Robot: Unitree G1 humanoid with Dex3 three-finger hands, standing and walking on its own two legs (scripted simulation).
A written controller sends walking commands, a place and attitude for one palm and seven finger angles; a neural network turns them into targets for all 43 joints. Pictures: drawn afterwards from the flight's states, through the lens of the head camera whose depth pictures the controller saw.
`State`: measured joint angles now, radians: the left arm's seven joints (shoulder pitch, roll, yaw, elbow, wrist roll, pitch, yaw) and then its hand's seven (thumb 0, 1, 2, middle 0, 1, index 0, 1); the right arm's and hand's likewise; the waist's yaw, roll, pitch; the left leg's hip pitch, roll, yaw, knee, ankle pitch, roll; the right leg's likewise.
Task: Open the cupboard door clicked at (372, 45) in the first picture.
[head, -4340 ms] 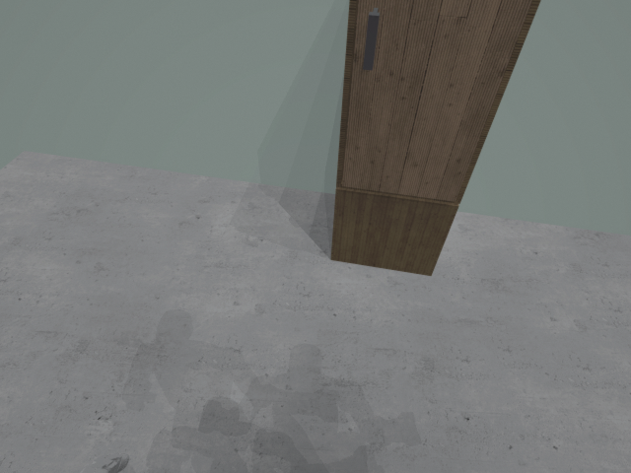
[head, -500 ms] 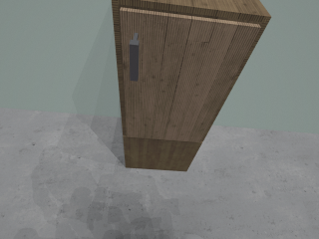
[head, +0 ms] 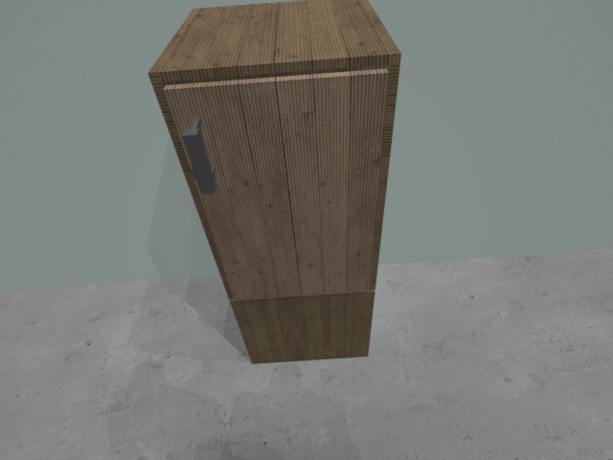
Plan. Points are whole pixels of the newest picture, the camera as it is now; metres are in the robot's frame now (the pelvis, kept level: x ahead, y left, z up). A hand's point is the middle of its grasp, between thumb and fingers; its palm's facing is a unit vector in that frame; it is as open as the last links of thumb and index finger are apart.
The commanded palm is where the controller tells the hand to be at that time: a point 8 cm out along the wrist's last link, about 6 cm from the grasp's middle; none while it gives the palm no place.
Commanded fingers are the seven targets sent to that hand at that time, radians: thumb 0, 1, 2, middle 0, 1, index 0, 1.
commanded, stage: come to a stop and stand still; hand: left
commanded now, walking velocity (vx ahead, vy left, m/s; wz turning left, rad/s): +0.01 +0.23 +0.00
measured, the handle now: (202, 155) +0.58 +0.22 +0.12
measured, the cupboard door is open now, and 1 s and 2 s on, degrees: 0 0 0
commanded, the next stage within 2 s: look again from close up in 0.62 s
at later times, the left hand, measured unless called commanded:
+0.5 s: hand out of the picture -0.01 +0.20 -0.20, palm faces +0.10 -0.98 -0.18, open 7.4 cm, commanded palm none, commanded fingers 0.00 0.90 0.90 -0.20 -0.30 -0.20 -0.30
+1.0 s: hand out of the picture +0.07 +0.22 -0.18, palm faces +0.00 -0.97 -0.24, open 7.4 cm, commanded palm none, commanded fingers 0.00 0.90 0.90 -0.20 -0.30 -0.20 -0.30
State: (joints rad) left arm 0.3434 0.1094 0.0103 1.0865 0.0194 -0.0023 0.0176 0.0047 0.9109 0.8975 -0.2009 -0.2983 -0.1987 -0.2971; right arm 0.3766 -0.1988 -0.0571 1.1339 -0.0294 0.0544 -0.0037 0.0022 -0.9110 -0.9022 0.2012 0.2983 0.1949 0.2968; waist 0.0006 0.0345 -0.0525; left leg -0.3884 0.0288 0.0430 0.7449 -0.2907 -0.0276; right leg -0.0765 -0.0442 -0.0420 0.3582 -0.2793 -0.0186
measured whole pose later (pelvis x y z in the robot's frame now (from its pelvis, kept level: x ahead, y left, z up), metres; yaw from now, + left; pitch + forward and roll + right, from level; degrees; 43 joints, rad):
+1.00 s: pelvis +0.03 +0.03 -0.02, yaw +1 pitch -1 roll +1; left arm 0.24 0.18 -0.01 1.04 0.02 -0.01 0.03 0.01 0.91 0.90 -0.20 -0.30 -0.20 -0.30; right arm 0.29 -0.19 0.00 1.06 -0.02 0.00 -0.02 0.00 -0.91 -0.90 0.20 0.30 0.19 0.30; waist -0.02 0.03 0.02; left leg -0.23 0.04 0.11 0.54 -0.29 0.00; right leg -0.16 -0.04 -0.07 0.54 -0.36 0.00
